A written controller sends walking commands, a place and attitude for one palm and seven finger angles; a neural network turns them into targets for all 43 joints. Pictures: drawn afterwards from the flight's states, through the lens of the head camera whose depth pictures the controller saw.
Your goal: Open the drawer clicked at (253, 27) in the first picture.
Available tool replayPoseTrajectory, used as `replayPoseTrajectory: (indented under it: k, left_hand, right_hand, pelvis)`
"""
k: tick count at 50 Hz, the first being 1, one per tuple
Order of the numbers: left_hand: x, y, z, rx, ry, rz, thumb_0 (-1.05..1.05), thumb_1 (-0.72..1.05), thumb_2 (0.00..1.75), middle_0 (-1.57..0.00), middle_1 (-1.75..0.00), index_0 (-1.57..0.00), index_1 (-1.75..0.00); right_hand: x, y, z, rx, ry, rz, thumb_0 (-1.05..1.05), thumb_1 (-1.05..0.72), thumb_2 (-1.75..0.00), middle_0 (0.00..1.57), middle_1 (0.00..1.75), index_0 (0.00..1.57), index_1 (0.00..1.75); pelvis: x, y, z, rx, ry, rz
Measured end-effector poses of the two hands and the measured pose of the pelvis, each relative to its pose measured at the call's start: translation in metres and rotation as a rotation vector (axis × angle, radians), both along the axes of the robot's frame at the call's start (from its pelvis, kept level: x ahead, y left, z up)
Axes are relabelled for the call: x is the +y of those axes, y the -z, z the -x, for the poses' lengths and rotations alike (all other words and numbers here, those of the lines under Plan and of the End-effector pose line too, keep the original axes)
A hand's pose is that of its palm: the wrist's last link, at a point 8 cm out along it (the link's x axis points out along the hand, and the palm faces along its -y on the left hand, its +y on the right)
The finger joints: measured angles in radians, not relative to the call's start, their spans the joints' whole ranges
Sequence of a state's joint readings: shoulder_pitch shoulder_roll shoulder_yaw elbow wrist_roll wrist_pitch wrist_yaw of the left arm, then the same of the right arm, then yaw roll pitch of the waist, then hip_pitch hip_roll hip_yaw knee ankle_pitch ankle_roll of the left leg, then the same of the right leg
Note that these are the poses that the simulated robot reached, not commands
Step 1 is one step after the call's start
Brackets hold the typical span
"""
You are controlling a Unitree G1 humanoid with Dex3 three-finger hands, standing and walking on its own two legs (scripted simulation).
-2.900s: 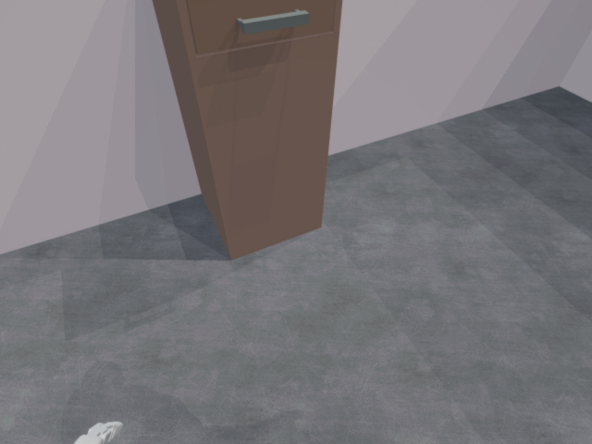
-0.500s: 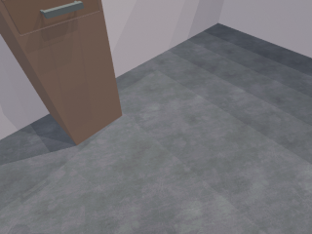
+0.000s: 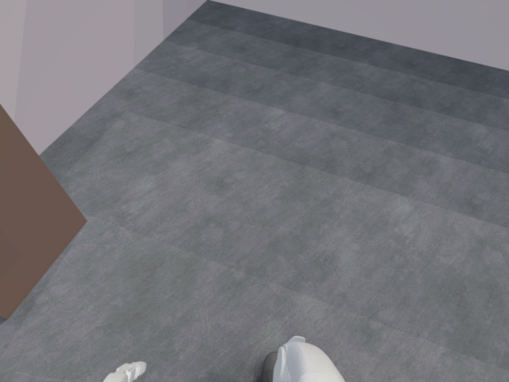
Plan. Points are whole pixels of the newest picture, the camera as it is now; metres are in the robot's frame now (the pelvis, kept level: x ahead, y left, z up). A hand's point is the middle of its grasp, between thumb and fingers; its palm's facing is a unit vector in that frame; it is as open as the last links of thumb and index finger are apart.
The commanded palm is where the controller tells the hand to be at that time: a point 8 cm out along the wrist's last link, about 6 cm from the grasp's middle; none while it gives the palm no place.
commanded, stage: walk to a spot facing it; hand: left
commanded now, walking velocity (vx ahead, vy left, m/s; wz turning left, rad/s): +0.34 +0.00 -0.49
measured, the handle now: out of the picture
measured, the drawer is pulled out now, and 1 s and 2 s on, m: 0.00 0.00 0.00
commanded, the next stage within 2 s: turn to face it in 1.08 s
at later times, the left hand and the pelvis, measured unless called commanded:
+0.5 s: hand (161, 311) +0.26 +0.17 -0.15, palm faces -0.09 -0.97 -0.23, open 7.3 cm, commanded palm none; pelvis +0.22 -0.02 +0.01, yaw -11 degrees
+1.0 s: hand (192, 186) +0.56 +0.15 -0.15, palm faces -0.35 -0.92 -0.17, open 7.4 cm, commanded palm none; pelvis +0.42 +0.00 +0.02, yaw -25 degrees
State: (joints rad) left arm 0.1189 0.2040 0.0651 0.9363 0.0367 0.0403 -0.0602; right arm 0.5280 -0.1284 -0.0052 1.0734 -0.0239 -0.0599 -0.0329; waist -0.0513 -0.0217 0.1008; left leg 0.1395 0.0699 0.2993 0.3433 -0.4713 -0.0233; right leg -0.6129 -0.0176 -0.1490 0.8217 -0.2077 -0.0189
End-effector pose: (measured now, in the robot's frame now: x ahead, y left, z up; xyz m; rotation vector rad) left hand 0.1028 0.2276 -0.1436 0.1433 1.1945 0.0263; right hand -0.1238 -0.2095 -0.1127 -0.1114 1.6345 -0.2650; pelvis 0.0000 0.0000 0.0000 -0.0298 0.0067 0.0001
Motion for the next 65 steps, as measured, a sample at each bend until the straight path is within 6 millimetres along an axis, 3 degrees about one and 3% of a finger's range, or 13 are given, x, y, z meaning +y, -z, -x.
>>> replayPoseTrajectory:
  k: [4, 8, 14, 18, 25, 33, 37, 42, 47, 52, 58, 61, 65]
  left_hand:
    - [-0.029, 0.01, -0.076, -0.088, 0.074, -0.001, 0.01, 0.91, 0.9, -0.2, -0.3, -0.2, -0.29]
    - [-0.039, 0.004, -0.11, -0.103, 0.079, -0.021, 0.0, 0.91, 0.9, -0.2, -0.3, -0.2, -0.29]
    - [-0.029, -0.023, -0.133, -0.044, 0.086, -0.098, -0.01, 0.93, 0.9, -0.21, -0.3, -0.2, -0.3]
    - [-0.017, -0.034, -0.145, -0.01, 0.08, -0.128, -0.01, 0.93, 0.9, -0.2, -0.3, -0.2, -0.3]
    - [-0.007, -0.028, -0.152, 0.092, 0.023, -0.119, 0.0, 0.92, 0.9, -0.2, -0.3, -0.2, -0.3]
    - [0.006, 0.003, -0.158, 0.332, -0.008, -0.055, 0.0, 0.91, 0.9, -0.2, -0.3, -0.2, -0.3]
    - [0.014, 0.003, -0.208, 0.355, 0.072, -0.042, 0.01, 0.91, 0.9, -0.2, -0.3, -0.2, -0.29]
    - [0.013, -0.004, -0.31, 0.225, 0.157, -0.041, 0.01, 0.91, 0.9, -0.2, -0.3, -0.2, -0.29]
    - [-0.005, -0.012, -0.411, 0.088, 0.236, -0.046, 0.0, 0.91, 0.9, -0.2, -0.3, -0.2, -0.29]
    - [-0.044, -0.02, -0.497, 0.008, 0.347, -0.056, 0.0, 0.91, 0.9, -0.2, -0.3, -0.19, -0.29]
    - [-0.119, -0.018, -0.583, -0.071, 0.508, -0.07, 0.0, 0.91, 0.9, -0.2, -0.3, -0.19, -0.29]
    - [-0.153, -0.012, -0.611, -0.138, 0.556, -0.072, 0.0, 0.91, 0.9, -0.2, -0.3, -0.2, -0.29]
    - [-0.177, -0.018, -0.618, -0.147, 0.564, -0.076, 0.0, 0.91, 0.9, -0.2, -0.3, -0.2, -0.29]
  right_hand:
    - [-0.002, 0.011, -0.006, 0.094, 0.095, -0.032, 0.01, -0.91, -0.9, 0.2, 0.3, 0.2, 0.3]
    - [-0.021, 0.021, -0.069, 0.005, 0.121, -0.021, 0.01, -0.91, -0.9, 0.2, 0.3, 0.2, 0.3]
    - [-0.047, 0.018, -0.215, -0.303, 0.076, 0.005, 0.01, -0.91, -0.9, 0.2, 0.3, 0.2, 0.3]
    - [-0.051, 0.013, -0.296, -0.441, 0.048, -0.004, 0.01, -0.91, -0.9, 0.2, 0.3, 0.2, 0.3]
    - [-0.041, 0.006, -0.409, -0.53, -0.019, -0.024, 0.01, -0.91, -0.9, 0.2, 0.3, 0.2, 0.3]
    - [-0.019, 0.003, -0.521, -0.611, -0.059, 0.029, 0.01, -0.91, -0.9, 0.2, 0.3, 0.2, 0.3]
    - [-0.013, -0.006, -0.52, -0.61, 0.032, 0.072, 0.01, -0.91, -0.9, 0.2, 0.3, 0.2, 0.3]
    - [-0.016, -0.012, -0.483, -0.494, 0.182, 0.142, -0.01, -0.95, -0.9, 0.2, 0.3, 0.21, 0.3]
    - [-0.012, -0.009, -0.444, -0.34, 0.283, 0.148, -0.01, -0.94, -0.9, 0.2, 0.3, 0.2, 0.3]
    - [0.007, 0.0, -0.418, -0.21, 0.398, 0.092, 0.0, -0.93, -0.9, 0.2, 0.3, 0.2, 0.3]
    - [0.022, 0.021, -0.406, -0.09, 0.544, -0.003, 0.01, -0.91, -0.9, 0.2, 0.3, 0.2, 0.3]
    - [0.012, 0.038, -0.413, -0.063, 0.589, -0.044, 0.01, -0.91, -0.9, 0.2, 0.3, 0.2, 0.3]
    - [-0.02, 0.044, -0.449, -0.138, 0.584, -0.022, 0.01, -0.91, -0.9, 0.2, 0.3, 0.2, 0.3]
  pelvis:
    - [-0.017, 0.017, -0.045, -0.008, 0.05, -0.023]
    - [-0.028, 0.013, -0.076, -0.035, 0.081, -0.021]
    - [-0.031, -0.008, -0.124, -0.019, 0.131, -0.031]
    - [-0.027, -0.015, -0.159, -0.004, 0.158, -0.035]
    - [-0.016, -0.015, -0.223, 0.006, 0.184, -0.023]
    - [0.008, 0.003, -0.307, -0.007, 0.241, -0.015]
    - [0.016, -0.003, -0.338, -0.038, 0.307, -0.017]
    - [0.018, -0.015, -0.373, -0.044, 0.357, -0.004]
    - [0.01, -0.018, -0.406, -0.036, 0.412, -0.011]
    - [-0.007, -0.016, -0.436, -0.031, 0.466, -0.012]
    - [-0.042, -0.001, -0.467, -0.023, 0.543, -0.02]
    - [-0.065, 0.014, -0.48, -0.026, 0.57, -0.036]
    - [-0.077, 0.008, -0.49, -0.044, 0.575, -0.026]
